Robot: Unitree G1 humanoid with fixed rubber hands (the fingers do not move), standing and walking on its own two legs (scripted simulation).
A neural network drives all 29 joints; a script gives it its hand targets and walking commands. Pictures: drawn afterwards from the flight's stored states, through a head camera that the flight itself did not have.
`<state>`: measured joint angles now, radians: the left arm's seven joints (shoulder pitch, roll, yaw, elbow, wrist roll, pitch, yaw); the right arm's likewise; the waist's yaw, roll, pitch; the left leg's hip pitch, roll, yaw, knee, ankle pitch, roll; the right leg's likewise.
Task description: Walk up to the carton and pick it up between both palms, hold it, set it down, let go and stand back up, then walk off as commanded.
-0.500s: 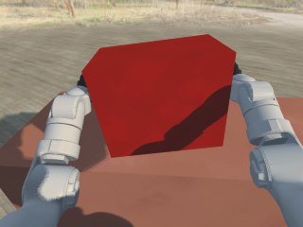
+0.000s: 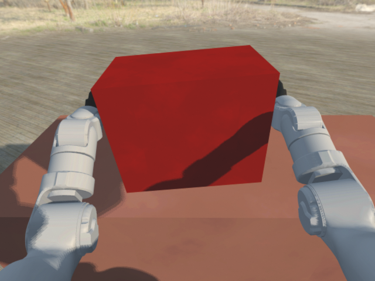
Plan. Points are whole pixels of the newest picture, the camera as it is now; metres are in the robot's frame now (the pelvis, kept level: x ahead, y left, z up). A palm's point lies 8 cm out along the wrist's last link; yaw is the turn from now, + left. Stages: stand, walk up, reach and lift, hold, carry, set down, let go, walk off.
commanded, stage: set down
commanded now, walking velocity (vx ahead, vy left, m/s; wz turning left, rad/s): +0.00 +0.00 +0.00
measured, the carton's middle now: (188, 119) +0.38 +0.00 +0.24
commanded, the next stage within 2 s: none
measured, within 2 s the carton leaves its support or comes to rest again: neither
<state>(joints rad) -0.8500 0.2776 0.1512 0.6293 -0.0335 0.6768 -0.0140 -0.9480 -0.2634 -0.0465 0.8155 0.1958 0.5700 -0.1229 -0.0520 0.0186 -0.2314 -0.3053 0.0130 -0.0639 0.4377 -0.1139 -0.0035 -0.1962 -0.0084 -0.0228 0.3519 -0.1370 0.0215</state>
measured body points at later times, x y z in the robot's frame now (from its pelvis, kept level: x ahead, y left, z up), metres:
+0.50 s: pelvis +0.03 -0.01 +0.00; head -0.03 +0.00 +0.45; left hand +0.44 +0.18 +0.23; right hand +0.41 -0.21 +0.20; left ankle +0.08 +0.11 -0.74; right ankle +0.03 -0.15 -0.74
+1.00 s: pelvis +0.03 -0.01 +0.00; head -0.02 +0.00 +0.45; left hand +0.44 +0.17 +0.20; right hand +0.41 -0.21 +0.19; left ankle +0.08 +0.11 -0.74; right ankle +0.03 -0.15 -0.74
